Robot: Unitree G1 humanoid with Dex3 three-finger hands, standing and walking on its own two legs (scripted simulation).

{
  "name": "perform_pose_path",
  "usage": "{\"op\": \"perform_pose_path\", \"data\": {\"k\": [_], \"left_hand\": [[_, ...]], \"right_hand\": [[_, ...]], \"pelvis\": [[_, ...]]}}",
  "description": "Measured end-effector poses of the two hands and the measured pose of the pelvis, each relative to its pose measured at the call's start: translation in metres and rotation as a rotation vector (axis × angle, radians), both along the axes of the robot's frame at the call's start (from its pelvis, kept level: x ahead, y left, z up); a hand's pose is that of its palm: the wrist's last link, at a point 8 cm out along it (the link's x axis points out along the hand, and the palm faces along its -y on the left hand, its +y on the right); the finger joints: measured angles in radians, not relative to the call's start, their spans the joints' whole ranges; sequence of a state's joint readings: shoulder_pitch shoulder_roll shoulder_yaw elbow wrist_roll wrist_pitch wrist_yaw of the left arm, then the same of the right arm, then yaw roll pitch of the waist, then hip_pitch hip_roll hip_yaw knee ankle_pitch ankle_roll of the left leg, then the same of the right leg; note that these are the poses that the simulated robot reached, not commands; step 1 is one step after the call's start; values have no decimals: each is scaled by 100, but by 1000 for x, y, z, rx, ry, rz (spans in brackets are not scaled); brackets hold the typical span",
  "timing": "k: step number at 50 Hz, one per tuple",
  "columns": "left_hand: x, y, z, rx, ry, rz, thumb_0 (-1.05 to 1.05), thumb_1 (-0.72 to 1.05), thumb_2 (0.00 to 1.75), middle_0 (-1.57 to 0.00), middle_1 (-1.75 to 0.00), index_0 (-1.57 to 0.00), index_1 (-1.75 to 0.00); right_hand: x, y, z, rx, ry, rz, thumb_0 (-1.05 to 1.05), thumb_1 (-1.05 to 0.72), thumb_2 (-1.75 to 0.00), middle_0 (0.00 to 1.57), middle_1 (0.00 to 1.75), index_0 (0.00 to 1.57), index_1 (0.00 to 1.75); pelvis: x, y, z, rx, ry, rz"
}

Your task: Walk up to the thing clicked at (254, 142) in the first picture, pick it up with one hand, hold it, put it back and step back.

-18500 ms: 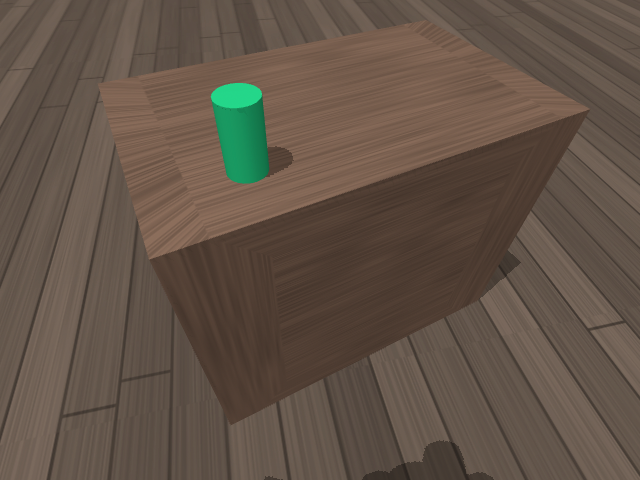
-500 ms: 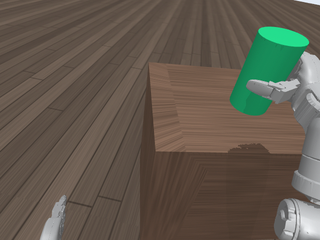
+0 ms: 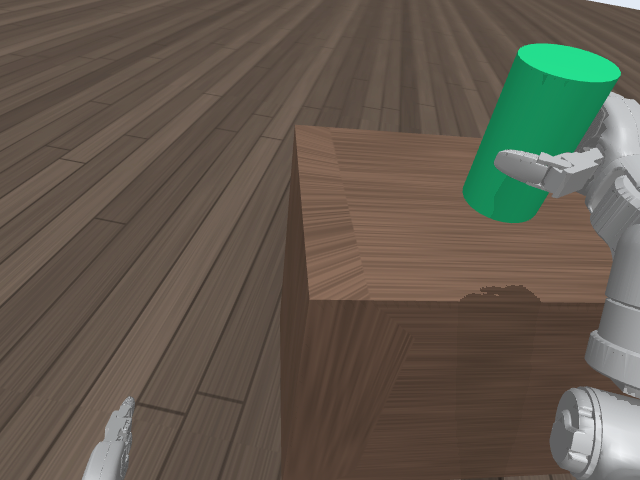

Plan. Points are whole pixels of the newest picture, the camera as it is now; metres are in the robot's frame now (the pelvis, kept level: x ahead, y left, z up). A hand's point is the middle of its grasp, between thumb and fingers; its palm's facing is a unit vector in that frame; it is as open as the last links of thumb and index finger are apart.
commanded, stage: hold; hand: right
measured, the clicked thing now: (528, 139) +0.34 -0.16 +0.33
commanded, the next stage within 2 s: crouch in 0.14 s
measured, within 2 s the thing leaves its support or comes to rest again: neither
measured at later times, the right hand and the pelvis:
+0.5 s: hand (525, 149) +0.36 -0.18 +0.31, palm faces +0.15 +0.99 -0.04, open 11.3 cm; pelvis +0.00 +0.00 +0.00, yaw +0 degrees
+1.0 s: hand (479, 166) +0.43 -0.18 +0.25, palm faces +0.16 +0.99 -0.03, open 11.3 cm; pelvis +0.00 -0.01 +0.00, yaw +1 degrees
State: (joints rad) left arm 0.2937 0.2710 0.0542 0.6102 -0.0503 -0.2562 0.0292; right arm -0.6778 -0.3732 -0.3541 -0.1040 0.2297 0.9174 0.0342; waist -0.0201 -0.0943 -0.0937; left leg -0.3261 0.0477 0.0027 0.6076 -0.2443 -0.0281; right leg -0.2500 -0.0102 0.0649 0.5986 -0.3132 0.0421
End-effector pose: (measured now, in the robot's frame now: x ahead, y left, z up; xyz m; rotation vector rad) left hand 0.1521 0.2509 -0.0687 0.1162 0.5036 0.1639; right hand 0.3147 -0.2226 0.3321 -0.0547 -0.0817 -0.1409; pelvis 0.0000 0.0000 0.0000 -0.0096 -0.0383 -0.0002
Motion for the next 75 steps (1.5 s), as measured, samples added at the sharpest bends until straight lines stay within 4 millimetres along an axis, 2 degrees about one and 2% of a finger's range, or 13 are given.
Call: {"op": "perform_pose_path", "data": {"k": [4, 10, 15, 20, 24, 28, 33, 37, 44, 49, 61, 69, 75], "left_hand": [[2, -1, 1, 8, -1, -9, -1, -53, 5, -5, -5, -4, -5], [24, -3, 15, -2, -95, 5, -2, -54, 5, -5, -5, -5, -5], [30, -1, 19, -9, -127, 17, -1, -53, 5, -5, -5, -5, -5], [16, 0, 12, -3, -73, 6, -1, -52, 4, -5, -5, -5, -5], [4, -3, 4, 7, -12, -12, -1, -52, 4, -5, -5, -5, -5], [0, -4, 0, 18, 12, -14, -1, -52, 4, -5, -5, -5, -5], [0, -3, 8, 33, -38, 16, -1, -51, 4, -5, -5, -5, -5], [-3, 0, 15, 50, -74, 54, -1, -51, 4, -6, -6, -6, -5], [-13, 6, 14, 80, -38, 105, -1, -51, 5, -6, -6, -6, -5], [-11, 8, 10, 86, 0, 107, -1, -51, 5, -6, -6, -6, -5], [-14, 11, 8, 83, 22, 109, -1, -51, 4, -6, -5, -6, -5], [-14, 20, 12, 116, 46, 141, -1, -51, 4, -6, -5, -5, -5], [-4, 10, 8, 87, 56, 119, -1, -51, 4, -6, -5, -5, -5]], "right_hand": [[-2, 9, -2, -16, -14, 31, -1, 61, -104, 68, 110, 70, 110], [-4, 24, -4, -6, 2, 104, -1, 61, -104, 68, 110, 70, 110], [-4, 15, 0, 16, 2, 66, -1, 61, -104, 68, 110, 70, 111], [0, -1, 0, 26, 2, -2, -1, 61, -104, 68, 110, 69, 111], [12, -5, -13, 23, 56, -13, -1, 61, -104, 68, 110, 69, 111], [32, 0, -40, 26, 147, 8, -1, 61, -104, 68, 110, 69, 111], [55, 8, -77, 57, 219, 24, -1, 61, -104, 68, 110, 70, 111], [63, 9, -94, 68, 192, 9, -1, 61, -104, 68, 110, 70, 110], [71, 1, -84, 48, 76, -25, -1, 61, -104, 68, 110, 70, 111], [85, -3, -79, 31, 80, -21, -1, 61, -103, 68, 110, 70, 111], [111, 6, -121, 52, 158, 12, -1, 61, -102, 69, 109, 71, 109], [123, 1, -122, 44, 100, -24, -1, 61, -102, 70, 108, 71, 109], [131, -2, -124, 31, 108, -12, -1, 61, -102, 70, 108, 71, 109]], "pelvis": [[0, 0, 0, 2, -2, 1], [3, -1, 0, 3, -8, 1], [5, -1, 0, 1, -8, 1], [4, 1, 0, -1, -5, -5], [2, 2, 0, 0, -4, -7], [-2, 2, 0, -1, 6, -4], [-4, 2, -1, -3, 23, 4], [-2, 0, -2, -4, 31, 17], [2, -3, -4, 1, 33, 27], [3, -5, -4, 6, 45, 26], [5, -5, -4, -1, 84, 32], [9, -4, -5, 3, 99, 37], [13, -5, -5, 5, 116, 34]]}}
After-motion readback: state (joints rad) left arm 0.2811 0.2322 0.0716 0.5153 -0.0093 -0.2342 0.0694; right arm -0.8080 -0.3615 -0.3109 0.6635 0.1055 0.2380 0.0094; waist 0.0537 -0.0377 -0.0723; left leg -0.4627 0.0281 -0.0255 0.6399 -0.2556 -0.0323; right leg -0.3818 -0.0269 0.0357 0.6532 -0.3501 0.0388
